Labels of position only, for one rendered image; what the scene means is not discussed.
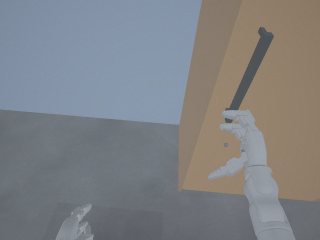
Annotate right robot hand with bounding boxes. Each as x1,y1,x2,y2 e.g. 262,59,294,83
208,109,267,180

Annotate left robot hand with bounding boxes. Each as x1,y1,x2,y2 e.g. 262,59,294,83
55,203,94,240

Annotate handle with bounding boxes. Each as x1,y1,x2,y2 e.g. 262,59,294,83
225,27,274,123

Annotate wardrobe door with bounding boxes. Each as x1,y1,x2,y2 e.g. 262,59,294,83
182,0,320,201

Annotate right robot forearm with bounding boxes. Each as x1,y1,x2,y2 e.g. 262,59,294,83
243,164,296,240

